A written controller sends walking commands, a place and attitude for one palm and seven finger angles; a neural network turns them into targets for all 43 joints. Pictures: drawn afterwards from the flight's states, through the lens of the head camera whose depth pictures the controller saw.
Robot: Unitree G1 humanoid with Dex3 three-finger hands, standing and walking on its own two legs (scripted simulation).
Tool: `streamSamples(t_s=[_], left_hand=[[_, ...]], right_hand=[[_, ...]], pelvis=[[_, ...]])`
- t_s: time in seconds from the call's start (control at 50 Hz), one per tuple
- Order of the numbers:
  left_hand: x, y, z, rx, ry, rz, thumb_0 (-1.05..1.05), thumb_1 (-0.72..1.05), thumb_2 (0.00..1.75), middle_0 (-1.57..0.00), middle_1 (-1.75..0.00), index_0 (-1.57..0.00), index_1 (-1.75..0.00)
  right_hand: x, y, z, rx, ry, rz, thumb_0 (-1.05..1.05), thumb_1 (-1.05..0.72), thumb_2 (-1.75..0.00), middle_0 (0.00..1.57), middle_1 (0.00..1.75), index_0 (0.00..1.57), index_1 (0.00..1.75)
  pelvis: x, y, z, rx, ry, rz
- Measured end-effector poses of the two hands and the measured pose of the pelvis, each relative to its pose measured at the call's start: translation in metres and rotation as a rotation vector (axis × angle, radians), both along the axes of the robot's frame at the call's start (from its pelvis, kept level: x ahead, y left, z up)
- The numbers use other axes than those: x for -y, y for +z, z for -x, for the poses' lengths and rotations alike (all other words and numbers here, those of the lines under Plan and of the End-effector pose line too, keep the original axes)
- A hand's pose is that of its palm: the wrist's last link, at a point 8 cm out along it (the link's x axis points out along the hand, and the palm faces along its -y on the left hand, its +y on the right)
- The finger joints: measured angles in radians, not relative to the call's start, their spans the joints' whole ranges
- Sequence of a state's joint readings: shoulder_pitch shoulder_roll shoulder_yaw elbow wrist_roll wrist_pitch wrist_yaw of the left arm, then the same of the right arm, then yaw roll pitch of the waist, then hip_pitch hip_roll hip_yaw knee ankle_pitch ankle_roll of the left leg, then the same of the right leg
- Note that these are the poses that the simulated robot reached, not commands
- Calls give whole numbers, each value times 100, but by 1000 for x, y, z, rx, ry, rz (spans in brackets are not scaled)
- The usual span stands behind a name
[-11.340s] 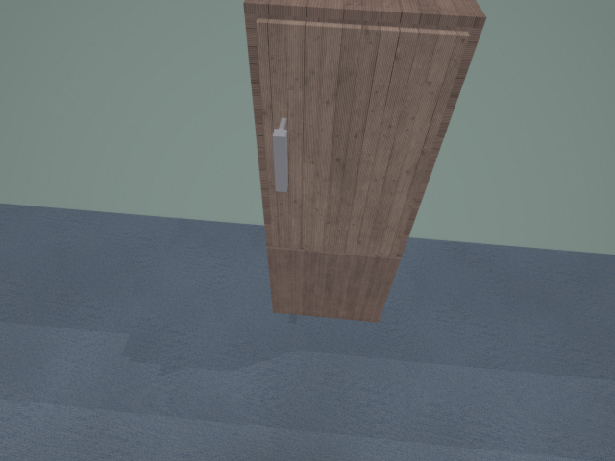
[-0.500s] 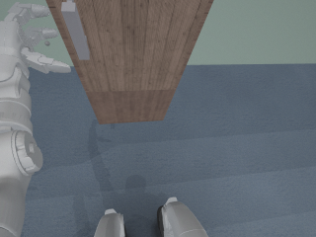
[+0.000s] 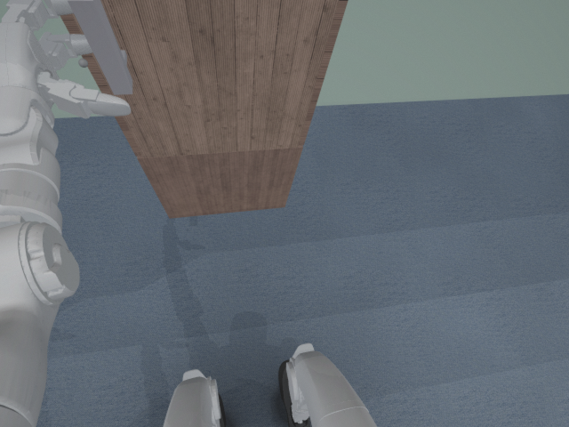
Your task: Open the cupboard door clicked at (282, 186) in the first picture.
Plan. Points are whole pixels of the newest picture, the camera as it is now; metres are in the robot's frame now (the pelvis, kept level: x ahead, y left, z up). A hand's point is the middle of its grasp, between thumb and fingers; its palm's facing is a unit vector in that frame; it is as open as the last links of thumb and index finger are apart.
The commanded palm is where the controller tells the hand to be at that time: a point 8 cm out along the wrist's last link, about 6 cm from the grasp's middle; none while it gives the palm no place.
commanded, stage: slide the fingers in behind the handle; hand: left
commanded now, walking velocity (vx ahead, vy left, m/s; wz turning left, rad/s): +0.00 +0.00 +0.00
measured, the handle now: (106, 33) +0.62 +0.14 +0.08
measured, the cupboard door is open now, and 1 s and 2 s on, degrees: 0 0 0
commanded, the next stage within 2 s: close the thumb around the handle in 1.04 s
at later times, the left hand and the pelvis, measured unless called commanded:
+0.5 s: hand (104, 59) +0.58 +0.14 +0.08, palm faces -0.02 -1.00 -0.02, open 13.9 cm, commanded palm +0.55 +0.17 +0.08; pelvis +0.01 +0.01 +0.00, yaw +0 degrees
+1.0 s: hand (122, 65) +0.57 +0.12 +0.08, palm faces -0.01 -1.00 -0.03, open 14.0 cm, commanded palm +0.55 +0.16 +0.08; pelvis +0.01 +0.01 +0.00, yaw +1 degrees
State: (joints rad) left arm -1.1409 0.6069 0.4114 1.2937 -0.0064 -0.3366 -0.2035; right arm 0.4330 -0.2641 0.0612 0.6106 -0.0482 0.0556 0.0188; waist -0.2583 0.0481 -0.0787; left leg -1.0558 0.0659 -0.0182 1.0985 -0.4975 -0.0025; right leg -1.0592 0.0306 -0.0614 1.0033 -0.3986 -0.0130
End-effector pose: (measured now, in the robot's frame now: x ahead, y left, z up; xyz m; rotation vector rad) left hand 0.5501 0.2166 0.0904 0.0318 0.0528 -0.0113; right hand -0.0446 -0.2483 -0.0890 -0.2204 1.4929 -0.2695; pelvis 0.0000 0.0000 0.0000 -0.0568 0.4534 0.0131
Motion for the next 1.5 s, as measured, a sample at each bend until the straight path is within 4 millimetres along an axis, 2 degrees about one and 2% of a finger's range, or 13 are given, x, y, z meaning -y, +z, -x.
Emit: streamSamples(t_s=[0.3, 0.54, 0.62, 0.74, 0.92, 1.2, 1.32, 1.42, 1.5], left_hand=[[17, -6, -6, 15, -18, 17, -1, -50, 30, -29, -120, -30, -120], [23, -3, -7, 9, -8, 0, -1, -50, 30, -30, -120, -31, -122], [31, -4, -3, 11, -25, 12, -1, -50, 30, -29, -120, -30, -121], [46, -10, -3, 0, -24, 34, -1, -50, 30, -30, -120, -30, -120], [42, -6, -6, 31, 2, -21, -1, -50, 30, -30, -120, -30, -120], [45, -3, -1, 13, 0, 13, -1, -49, 30, -30, -120, -30, -120], [37, -8, 1, 4, 9, 8, -1, -36, 36, -31, -122, -31, -122], [31, -4, 5, 29, 6, 2, -1, -15, 45, -32, -124, -32, -124], [34, -1, 7, 23, -13, 1, 0, 5, 53, -33, -126, -33, -126]], right_hand=[[-5, 2, 6, -18, 11, 10, 1, -91, -90, 21, 30, 20, 29], [-18, 0, -5, -7, 5, -29, 1, -91, -90, 21, 30, 20, 29], [-20, -1, -11, -5, 13, -41, 1, -91, -90, 21, 30, 20, 29], [-16, -2, -18, 13, 21, -32, 1, -91, -90, 21, 30, 20, 29], [-11, -7, -16, 10, 12, -38, 0, -91, -90, 21, 30, 20, 29], [2, -3, -13, 15, 18, -17, 1, -91, -90, 21, 30, 20, 29], [5, -3, -11, 23, 17, -6, 1, -91, -90, 21, 30, 20, 29], [3, -4, -10, 20, 21, -11, 1, -91, -90, 21, 30, 20, 29], [0, -4, -11, 16, 27, -18, 1, -91, -90, 21, 30, 20, 29]], pelvis=[[-7, -3, 0, -19, 6, 5], [-12, 1, -10, -12, 4, 2], [-13, 3, -12, -5, 7, 1], [-12, 2, -14, -4, 10, 0], [-9, 0, -12, -8, 3, -10], [0, 1, -8, 2, 8, -11], [0, 0, -5, 0, 3, -12], [-1, 0, -4, 0, 4, -11], [-3, 1, -4, 5, 11, -9]])
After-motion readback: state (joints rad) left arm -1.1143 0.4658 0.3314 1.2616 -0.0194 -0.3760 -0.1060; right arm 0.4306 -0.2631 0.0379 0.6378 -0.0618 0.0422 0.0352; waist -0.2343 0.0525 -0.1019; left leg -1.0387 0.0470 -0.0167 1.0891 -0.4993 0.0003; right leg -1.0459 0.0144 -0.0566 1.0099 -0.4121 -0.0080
